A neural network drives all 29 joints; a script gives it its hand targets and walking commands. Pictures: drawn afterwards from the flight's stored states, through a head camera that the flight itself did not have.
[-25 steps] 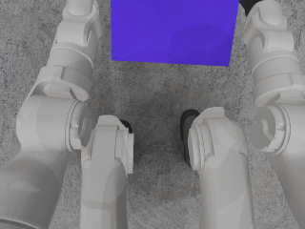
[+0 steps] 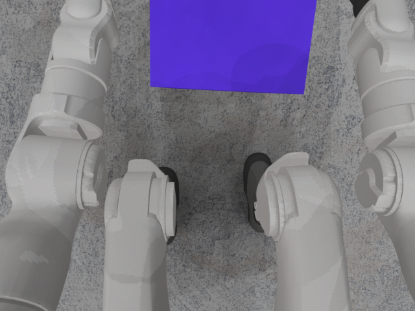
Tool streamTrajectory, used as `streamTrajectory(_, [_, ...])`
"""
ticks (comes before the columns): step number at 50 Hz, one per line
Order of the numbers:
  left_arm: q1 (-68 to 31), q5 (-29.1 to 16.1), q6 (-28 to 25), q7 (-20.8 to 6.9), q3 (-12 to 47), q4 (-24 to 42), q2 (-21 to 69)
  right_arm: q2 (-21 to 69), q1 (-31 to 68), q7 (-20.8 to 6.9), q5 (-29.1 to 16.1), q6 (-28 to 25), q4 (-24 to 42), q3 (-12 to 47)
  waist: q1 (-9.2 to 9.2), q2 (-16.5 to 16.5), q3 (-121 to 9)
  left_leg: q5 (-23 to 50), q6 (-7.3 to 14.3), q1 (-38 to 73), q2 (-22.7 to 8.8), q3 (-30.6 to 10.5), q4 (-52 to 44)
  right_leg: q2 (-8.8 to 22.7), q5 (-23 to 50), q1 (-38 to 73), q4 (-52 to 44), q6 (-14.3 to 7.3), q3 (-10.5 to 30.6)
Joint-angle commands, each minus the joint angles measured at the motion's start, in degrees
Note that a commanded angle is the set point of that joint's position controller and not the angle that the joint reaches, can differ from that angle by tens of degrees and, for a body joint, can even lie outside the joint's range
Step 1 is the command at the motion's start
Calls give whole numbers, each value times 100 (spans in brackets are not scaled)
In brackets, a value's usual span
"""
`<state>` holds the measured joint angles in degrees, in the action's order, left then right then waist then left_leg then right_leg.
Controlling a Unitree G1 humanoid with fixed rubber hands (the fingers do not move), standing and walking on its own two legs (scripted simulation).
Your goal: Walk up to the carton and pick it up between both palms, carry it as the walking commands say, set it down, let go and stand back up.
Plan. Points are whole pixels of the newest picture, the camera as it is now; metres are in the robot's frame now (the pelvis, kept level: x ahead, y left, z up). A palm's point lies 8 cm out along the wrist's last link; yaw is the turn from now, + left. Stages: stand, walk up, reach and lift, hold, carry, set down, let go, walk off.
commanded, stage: set down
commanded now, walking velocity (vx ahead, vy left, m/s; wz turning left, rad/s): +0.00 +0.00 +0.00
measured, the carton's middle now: (225, 31) +0.52 -0.04 -0.26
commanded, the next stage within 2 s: let go in 1.16 s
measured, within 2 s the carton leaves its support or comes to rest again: neither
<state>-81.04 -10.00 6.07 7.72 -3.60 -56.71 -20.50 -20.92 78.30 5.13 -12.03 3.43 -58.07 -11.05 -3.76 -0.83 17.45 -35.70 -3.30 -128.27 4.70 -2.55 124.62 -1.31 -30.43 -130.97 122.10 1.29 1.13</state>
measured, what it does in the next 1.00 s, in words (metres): rises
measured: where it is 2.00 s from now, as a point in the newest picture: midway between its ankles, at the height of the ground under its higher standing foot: (211, 211)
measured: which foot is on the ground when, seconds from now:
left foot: down 0.00-1.00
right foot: down 0.00-1.00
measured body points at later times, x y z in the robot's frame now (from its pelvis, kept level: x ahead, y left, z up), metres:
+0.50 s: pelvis +0.01 +0.00 +0.11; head +0.35 -0.02 +0.41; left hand +0.58 +0.14 -0.01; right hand +0.54 -0.25 -0.01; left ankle +0.10 +0.13 -0.35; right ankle +0.12 -0.12 -0.35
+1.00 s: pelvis +0.04 +0.00 +0.25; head +0.34 -0.02 +0.57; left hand +0.58 +0.14 +0.14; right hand +0.54 -0.25 +0.15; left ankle +0.10 +0.13 -0.35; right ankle +0.12 -0.12 -0.35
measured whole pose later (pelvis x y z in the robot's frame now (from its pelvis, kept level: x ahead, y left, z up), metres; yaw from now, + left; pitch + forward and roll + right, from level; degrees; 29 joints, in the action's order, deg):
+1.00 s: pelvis +0.04 +0.00 +0.25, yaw +0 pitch +47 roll +1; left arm -65.5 1.5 10.0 2.8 -15.0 -49.2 -14.1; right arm -14.6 61.2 -0.4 -0.6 8.8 -46.1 -20.5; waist -3.7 -1.4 -4.1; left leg -22.4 -1.7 -93.4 2.9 -3.0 69.2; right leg -1.5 -18.7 -95.6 67.8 1.1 2.8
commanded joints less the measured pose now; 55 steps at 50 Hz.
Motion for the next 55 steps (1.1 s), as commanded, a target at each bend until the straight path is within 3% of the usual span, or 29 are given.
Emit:
streamTrajectory(1, [-1570, 8, 36, 54, -151, 976, -650, -888, 1269, 61, 7, 74, 1041, -79, -280, -205, -8515, 1916, 92, 3637, 13, 682, -1148, -22, 2373, 4722, -1067, 93, -504])
streamTrajectory(9, [-862, 383, 148, -59, -560, 655, -442, -393, 747, -24, 383, 291, 1093, -292, -91, 27, -7484, 1487, 148, 2859, 47, 730, -1925, -118, 2012, 4447, -1705, 106, -469])
streamTrajectory(13, [-778, 517, 174, -109, -668, 779, -384, -330, 653, -37, 548, 343, 1228, -429, -120, 52, -7524, 1428, 148, 2907, 61, 724, -2320, -143, 1996, 4671, -2061, 110, -444])
streamTrajectory(19, [-678, 612, 277, -140, -712, 1131, -309, -319, 495, -53, 682, 443, 1503, -587, -212, -59, -7964, 1619, 107, 3447, 90, 706, -2852, -178, 2163, 5141, -2603, 116, -466])
streamTrajectory(32, [-193, 862, 442, -260, -891, 1607, -173, -265, -97, -279, 737, 582, 1939, -758, -206, -246, -8334, 2431, 36, 4810, 107, 622, -4127, -236, 2842, 5940, -3896, 151, -508])
streamTrajectory(55, [422, 1414, 169, -606, -1365, 1162, 307, 155, -685, -635, 1460, 303, 1635, -1131, -124, -92, -7211, 2937, 38, 6521, 15, 384, -6885, -169, 3315, 7578, -6583, 192, -356])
